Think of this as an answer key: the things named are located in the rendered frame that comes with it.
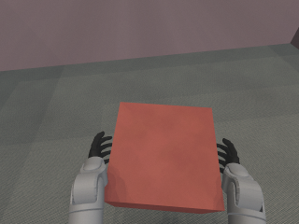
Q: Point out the carton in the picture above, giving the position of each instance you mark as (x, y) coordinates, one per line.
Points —
(165, 158)

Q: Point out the robot left hand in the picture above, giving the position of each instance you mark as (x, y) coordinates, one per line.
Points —
(96, 147)

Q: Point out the robot right hand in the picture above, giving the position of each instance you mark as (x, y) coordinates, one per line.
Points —
(231, 153)

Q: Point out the left robot forearm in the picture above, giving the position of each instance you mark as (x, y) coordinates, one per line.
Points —
(87, 195)

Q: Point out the right robot forearm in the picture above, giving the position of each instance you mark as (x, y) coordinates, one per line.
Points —
(245, 203)

